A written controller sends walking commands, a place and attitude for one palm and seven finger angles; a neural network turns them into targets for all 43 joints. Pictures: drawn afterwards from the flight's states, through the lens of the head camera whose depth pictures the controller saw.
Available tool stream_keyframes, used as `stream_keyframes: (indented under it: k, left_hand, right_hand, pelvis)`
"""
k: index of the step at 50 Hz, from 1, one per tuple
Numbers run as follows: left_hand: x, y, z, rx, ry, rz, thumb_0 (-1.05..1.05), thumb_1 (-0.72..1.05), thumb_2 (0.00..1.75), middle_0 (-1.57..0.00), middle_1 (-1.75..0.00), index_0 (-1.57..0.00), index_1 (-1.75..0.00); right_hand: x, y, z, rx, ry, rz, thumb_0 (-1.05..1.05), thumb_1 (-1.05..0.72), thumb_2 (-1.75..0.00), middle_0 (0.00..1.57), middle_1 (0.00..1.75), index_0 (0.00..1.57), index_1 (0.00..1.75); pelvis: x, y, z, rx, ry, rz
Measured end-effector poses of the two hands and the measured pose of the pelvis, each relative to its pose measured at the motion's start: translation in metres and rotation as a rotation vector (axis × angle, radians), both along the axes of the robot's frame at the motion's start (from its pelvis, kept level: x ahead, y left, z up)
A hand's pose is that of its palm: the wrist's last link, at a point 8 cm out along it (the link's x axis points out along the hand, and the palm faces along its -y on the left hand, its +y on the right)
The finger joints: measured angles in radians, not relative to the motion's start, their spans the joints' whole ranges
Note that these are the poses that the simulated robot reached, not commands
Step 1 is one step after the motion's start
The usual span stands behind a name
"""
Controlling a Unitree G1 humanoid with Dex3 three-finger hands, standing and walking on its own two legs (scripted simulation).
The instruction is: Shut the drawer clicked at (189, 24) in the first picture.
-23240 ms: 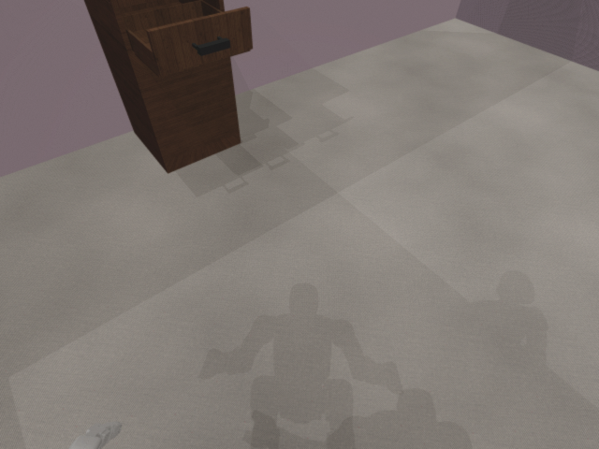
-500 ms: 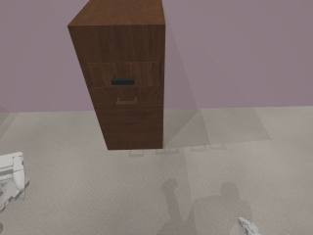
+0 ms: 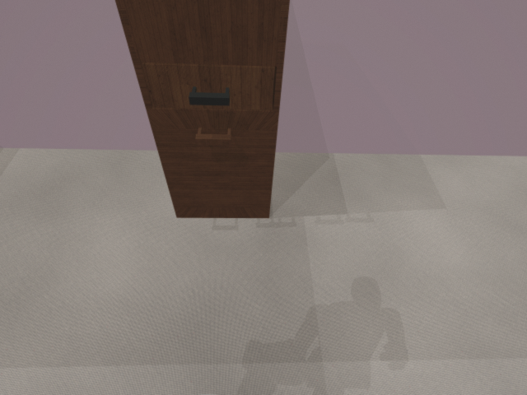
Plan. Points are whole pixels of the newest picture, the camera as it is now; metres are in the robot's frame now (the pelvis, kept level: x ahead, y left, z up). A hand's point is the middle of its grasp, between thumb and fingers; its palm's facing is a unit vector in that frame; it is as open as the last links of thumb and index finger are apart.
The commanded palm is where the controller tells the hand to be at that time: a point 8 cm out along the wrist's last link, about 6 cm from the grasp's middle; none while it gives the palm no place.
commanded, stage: let the arm hang, fingers relaxed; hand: left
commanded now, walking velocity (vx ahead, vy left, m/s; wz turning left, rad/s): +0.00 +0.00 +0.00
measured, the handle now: (210, 94) +0.92 +0.21 -0.08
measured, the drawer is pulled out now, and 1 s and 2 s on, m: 0.00 0.00 0.00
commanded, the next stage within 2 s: look to check the result in 0.76 s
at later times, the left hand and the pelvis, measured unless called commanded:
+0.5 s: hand out of the picture +0.03 +0.24 -0.16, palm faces +0.03 -0.95 -0.31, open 7.2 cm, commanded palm none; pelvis +0.00 +0.01 +0.01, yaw +0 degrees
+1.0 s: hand out of the picture +0.11 +0.23 -0.15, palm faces -0.01 -0.95 -0.30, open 7.4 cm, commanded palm none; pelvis +0.04 +0.00 +0.02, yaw +0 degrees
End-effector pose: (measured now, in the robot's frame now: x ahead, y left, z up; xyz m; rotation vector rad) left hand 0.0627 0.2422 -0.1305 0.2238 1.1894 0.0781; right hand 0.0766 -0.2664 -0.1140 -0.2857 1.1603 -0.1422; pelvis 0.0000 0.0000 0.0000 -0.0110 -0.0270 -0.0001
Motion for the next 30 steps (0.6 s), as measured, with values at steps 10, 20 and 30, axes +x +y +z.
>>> stream_keyframes:
  k: [10, 20, 30]
  left_hand:
    - [-0.098, 0.021, -0.008, 0.028, 0.277, 0.135, 0.01, 0.90, 0.90, -0.65, -0.80, -0.64, -0.81]
    - [-0.067, 0.046, 0.008, 0.097, 0.195, 0.139, 0.01, 0.90, 0.90, -0.31, -0.42, -0.31, -0.43]
    - [-0.008, 0.042, 0.014, 0.094, 0.070, 0.096, 0.01, 0.90, 0.90, -0.21, -0.32, -0.21, -0.32]
  right_hand:
    - [-0.081, 0.012, -0.009, 0.004, 0.253, -0.082, 0.01, -0.91, -0.89, 0.20, 0.30, 0.20, 0.30]
    - [-0.076, 0.030, -0.020, 0.062, 0.223, -0.099, 0.01, -0.91, -0.89, 0.20, 0.30, 0.20, 0.30]
    - [-0.041, 0.023, -0.017, 0.059, 0.143, -0.094, 0.01, -0.91, -0.89, 0.20, 0.30, 0.20, 0.30]
  pelvis:
    - [-0.003, 0.004, 0.005, -0.019, -0.001, 0.011]
    - [0.000, 0.010, 0.008, -0.008, -0.011, 0.006]
    - [0.009, 0.009, 0.010, 0.002, -0.011, 0.001]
